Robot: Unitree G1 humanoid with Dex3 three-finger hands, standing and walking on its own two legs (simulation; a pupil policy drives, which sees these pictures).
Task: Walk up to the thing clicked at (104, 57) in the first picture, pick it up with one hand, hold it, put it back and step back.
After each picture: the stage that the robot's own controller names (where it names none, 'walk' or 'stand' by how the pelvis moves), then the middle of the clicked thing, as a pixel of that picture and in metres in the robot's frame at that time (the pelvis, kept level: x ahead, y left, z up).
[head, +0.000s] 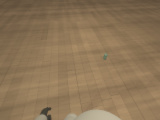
stand; (105, 56) +1.30 -0.32 -0.72
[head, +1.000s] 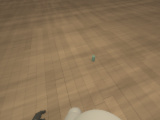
walk; (93, 58) +1.22 +0.02 -0.70
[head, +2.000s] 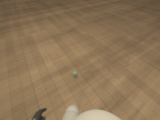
walk; (75, 74) +0.75 +0.27 -0.71
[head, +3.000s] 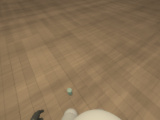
walk; (69, 91) +0.44 +0.25 -0.70
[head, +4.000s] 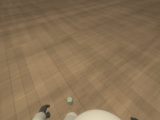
stand; (70, 100) +0.34 +0.24 -0.72
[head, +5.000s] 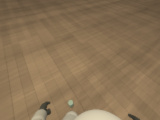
stand; (70, 103) +0.28 +0.19 -0.72
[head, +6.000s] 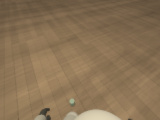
stand; (72, 102) +0.31 +0.19 -0.72
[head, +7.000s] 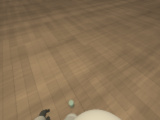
stand; (71, 103) +0.30 +0.21 -0.72
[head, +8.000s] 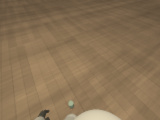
stand; (71, 104) +0.30 +0.20 -0.72
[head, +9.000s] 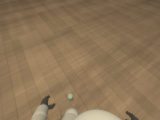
go down; (70, 96) +0.31 +0.21 -0.71
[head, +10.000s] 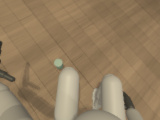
go down; (59, 64) +0.37 +0.27 -0.28
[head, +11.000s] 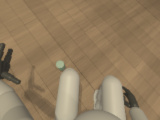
close in; (60, 65) +0.37 +0.27 -0.29
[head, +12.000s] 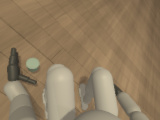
close in; (33, 65) +0.33 +0.29 -0.21
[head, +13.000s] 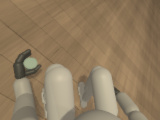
close; (31, 64) +0.33 +0.30 -0.21
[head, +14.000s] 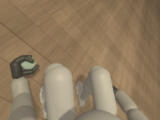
lift; (28, 64) +0.33 +0.30 -0.22
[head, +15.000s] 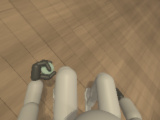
lift; (47, 69) +0.29 +0.28 -0.14
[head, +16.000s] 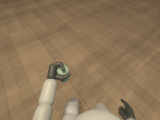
lift; (63, 74) +0.32 +0.18 +0.02
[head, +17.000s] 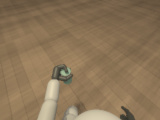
hold; (66, 76) +0.33 +0.17 -0.01
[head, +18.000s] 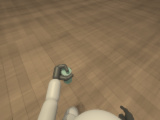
hold; (67, 75) +0.33 +0.17 -0.01
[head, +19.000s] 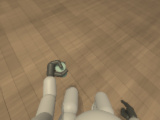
crouch; (61, 70) +0.35 +0.21 -0.06
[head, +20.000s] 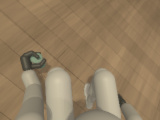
lower; (38, 61) +0.37 +0.29 -0.19
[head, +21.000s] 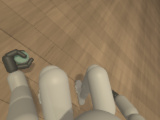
lower; (23, 60) +0.37 +0.31 -0.21
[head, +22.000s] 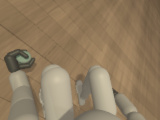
lower; (25, 60) +0.36 +0.31 -0.22
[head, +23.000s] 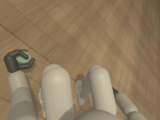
lower; (24, 60) +0.36 +0.31 -0.22
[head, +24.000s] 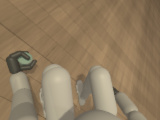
loosen; (26, 61) +0.35 +0.31 -0.22
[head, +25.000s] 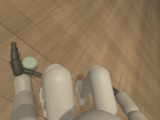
withdraw; (29, 64) +0.34 +0.28 -0.22
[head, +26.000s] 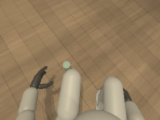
walk; (67, 66) +0.38 +0.24 -0.31
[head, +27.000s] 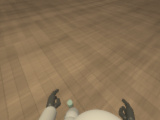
stand; (70, 103) +0.30 +0.19 -0.66
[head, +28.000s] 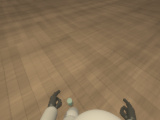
stand; (70, 101) +0.33 +0.21 -0.67
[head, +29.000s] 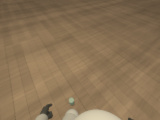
stand; (71, 101) +0.32 +0.20 -0.70
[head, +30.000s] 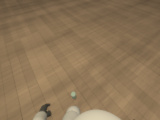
walk; (73, 95) +0.36 +0.19 -0.71
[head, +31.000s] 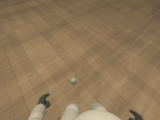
walk; (73, 80) +0.51 +0.19 -0.70
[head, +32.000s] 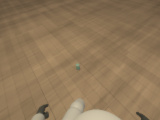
walk; (77, 66) +0.82 +0.27 -0.70
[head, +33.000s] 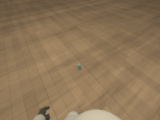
stand; (79, 66) +0.94 +0.21 -0.71
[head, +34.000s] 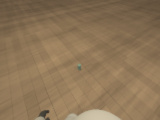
stand; (79, 66) +0.96 +0.20 -0.72
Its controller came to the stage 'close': yes
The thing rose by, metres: 0.70
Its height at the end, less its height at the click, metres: +0.00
